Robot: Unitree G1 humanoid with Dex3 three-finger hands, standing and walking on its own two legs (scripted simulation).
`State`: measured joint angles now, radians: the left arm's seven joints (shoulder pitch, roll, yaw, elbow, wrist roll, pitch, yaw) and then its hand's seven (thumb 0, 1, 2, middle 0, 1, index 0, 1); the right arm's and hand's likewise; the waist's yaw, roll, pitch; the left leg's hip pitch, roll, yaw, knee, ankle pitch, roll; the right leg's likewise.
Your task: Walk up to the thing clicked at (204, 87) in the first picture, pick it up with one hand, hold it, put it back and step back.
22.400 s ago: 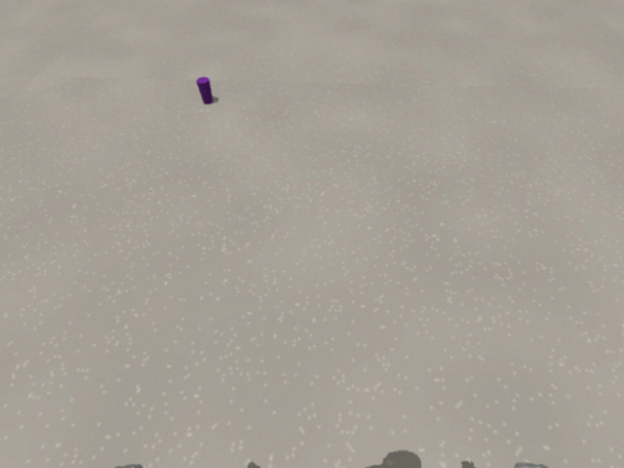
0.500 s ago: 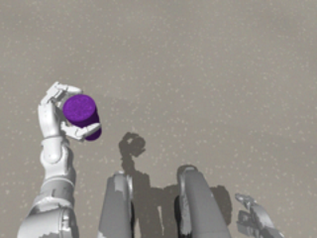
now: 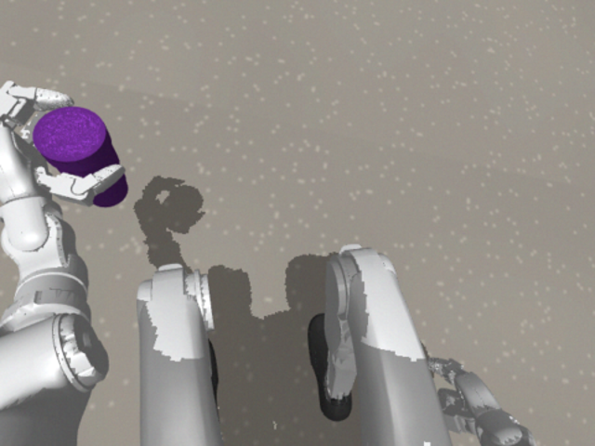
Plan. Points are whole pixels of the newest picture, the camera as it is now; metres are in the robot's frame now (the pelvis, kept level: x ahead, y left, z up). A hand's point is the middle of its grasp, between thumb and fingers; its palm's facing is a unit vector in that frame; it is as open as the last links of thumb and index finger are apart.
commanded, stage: crouch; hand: left
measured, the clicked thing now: (91, 165) +0.46 +0.24 -0.07
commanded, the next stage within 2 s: lower in 0.66 s
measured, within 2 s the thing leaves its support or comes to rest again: neither
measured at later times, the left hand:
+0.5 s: hand (92, 160) +0.50 +0.26 -0.13, palm faces +0.28 -0.96 -0.02, open 10.8 cm
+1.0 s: hand (107, 175) +0.50 +0.26 -0.19, palm faces +0.29 -0.96 -0.03, open 10.8 cm
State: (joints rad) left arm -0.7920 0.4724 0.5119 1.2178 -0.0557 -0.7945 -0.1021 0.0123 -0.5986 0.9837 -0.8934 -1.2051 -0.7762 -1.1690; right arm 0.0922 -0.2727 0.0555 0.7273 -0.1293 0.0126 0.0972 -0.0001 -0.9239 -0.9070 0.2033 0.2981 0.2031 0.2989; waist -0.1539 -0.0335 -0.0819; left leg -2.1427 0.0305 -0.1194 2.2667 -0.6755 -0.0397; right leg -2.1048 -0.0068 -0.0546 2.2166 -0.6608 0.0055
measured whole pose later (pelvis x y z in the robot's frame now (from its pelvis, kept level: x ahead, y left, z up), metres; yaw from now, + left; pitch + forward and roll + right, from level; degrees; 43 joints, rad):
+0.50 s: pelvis +0.00 +0.01 -0.06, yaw -4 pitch +27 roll -9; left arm -0.79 0.60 0.58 1.22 -0.04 -0.80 -0.09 0.01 -0.59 0.98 -0.88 -1.22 -0.76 -1.18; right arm 0.06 -0.31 0.18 0.68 -0.19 0.05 0.12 0.00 -0.91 -0.90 0.21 0.30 0.21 0.30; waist -0.22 -0.07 0.05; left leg -2.28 0.02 -0.20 2.48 -0.69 -0.03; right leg -2.20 0.01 -0.11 2.37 -0.65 0.03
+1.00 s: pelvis +0.00 +0.01 -0.08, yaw -7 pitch +23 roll -12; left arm -0.77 0.73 0.59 1.32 -0.05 -0.87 -0.05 0.01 -0.58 0.99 -0.87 -1.22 -0.76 -1.18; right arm -0.01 -0.34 0.31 0.62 -0.24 0.08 0.14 0.00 -0.92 -0.90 0.21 0.30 0.21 0.30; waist -0.26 -0.13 0.17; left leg -2.28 0.02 -0.27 2.57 -0.70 -0.03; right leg -2.18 0.03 -0.15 2.40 -0.64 0.05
